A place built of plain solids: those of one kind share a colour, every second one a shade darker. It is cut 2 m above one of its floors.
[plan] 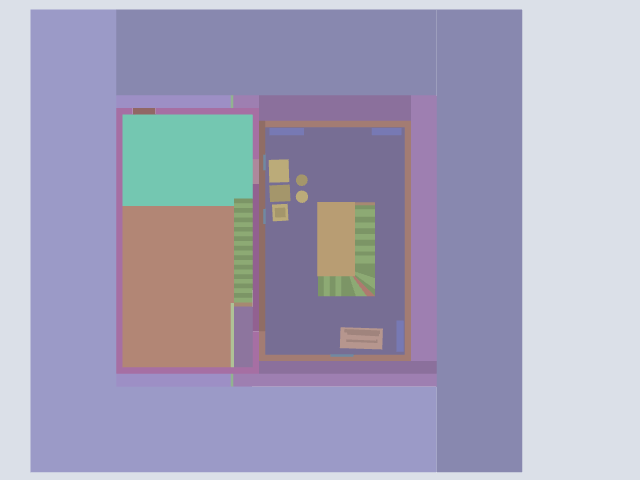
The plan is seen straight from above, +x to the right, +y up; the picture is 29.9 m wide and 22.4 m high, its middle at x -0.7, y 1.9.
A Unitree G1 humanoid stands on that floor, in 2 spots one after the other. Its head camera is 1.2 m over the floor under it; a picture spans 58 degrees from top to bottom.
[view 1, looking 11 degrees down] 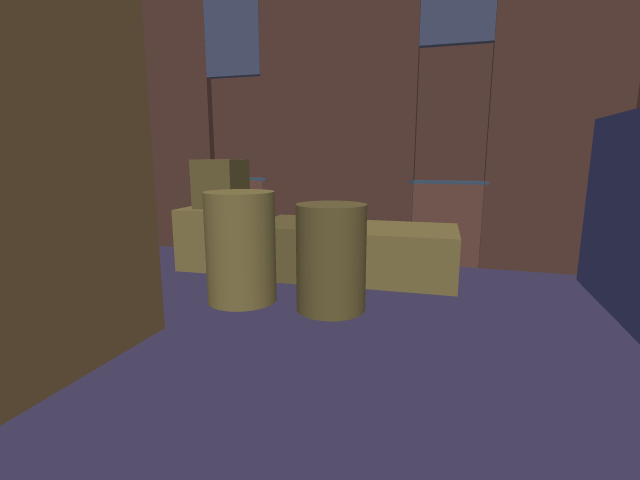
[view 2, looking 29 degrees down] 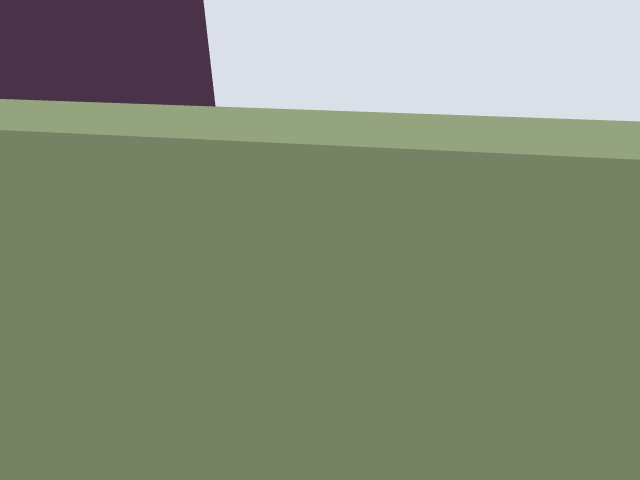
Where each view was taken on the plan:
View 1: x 1.62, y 5.57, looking -163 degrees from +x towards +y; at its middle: case_stack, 3.09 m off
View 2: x -4.28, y -1.61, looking -171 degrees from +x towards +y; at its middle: guard_out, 0.50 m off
